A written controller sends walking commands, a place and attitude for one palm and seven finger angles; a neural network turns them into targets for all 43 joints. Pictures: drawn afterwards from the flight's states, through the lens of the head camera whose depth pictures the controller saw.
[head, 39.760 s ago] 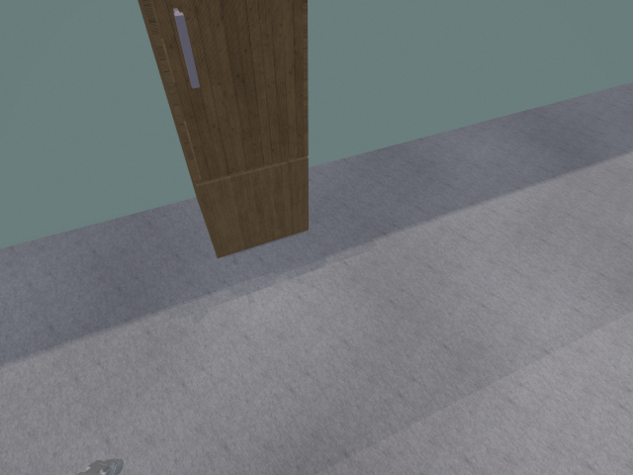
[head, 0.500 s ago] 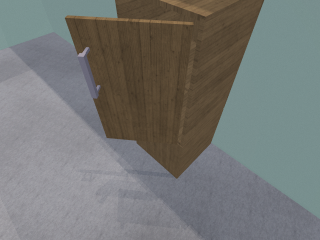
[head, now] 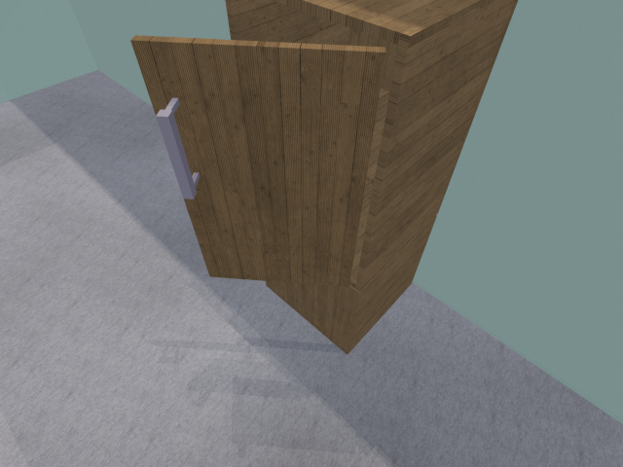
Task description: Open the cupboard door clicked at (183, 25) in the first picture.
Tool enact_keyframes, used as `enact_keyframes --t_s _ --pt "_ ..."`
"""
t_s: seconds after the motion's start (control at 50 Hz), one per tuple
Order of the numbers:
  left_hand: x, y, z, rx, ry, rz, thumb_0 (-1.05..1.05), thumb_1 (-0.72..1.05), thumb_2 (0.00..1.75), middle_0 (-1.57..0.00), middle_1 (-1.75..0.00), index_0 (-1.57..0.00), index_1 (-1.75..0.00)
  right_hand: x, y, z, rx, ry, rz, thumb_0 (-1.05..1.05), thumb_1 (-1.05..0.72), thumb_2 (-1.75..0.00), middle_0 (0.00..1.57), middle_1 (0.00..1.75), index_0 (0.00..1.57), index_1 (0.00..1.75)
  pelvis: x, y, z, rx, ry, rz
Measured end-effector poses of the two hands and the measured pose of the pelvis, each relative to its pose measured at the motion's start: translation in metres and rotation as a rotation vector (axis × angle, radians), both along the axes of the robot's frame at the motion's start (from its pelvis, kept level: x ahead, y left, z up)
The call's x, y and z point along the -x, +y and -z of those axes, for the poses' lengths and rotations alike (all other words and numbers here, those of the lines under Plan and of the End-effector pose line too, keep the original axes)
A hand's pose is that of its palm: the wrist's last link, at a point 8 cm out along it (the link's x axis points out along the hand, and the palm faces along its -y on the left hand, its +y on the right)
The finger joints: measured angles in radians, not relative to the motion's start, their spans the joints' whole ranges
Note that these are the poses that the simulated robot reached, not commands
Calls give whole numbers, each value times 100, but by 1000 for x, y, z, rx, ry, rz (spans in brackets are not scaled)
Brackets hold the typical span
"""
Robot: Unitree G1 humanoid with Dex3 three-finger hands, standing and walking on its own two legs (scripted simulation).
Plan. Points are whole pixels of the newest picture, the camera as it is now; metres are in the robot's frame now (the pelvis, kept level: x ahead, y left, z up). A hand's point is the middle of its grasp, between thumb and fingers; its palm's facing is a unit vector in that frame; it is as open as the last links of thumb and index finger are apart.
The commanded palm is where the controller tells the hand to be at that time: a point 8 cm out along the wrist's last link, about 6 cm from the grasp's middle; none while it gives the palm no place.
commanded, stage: raise the hand with hooked fingers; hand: left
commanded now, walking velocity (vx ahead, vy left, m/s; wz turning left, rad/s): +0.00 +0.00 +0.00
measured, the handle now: (182, 151) +0.58 +0.26 +0.08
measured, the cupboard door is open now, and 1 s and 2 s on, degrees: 38 38 38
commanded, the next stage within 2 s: none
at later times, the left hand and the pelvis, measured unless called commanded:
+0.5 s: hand out of the picture +0.13 +0.20 -0.03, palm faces +0.03 -1.00 -0.04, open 8.6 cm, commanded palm +0.12 +0.26 -0.02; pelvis -0.06 -0.03 -0.07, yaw +2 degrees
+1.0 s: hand (116, 406) +0.18 +0.24 +0.02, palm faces +0.00 -1.00 -0.07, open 11.6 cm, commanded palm +0.15 +0.29 +0.03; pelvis -0.06 -0.01 -0.05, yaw +1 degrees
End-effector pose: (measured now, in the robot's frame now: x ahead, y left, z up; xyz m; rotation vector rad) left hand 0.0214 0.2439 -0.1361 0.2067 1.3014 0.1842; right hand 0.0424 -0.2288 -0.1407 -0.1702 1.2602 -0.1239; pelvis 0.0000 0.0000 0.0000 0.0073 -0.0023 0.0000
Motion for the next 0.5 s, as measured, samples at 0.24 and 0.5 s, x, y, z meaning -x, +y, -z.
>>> enact_keyframes --t_s 0.24,0.5 --pt "-110 3 -117 -32 -818 -55 1 86 88 -20 -32 -20 -33 -36 -14 -25 43 -383 15 1 -91 -89 20 30 20 30 11 -4 6 -15 53 -29" --pt "-84 11 -106 154 -1243 174 0 60 77 -22 -49 -22 -49 -118 -52 -35 116 -795 -134 1 -91 -89 20 30 20 30 59 -31 73 18 194 -30"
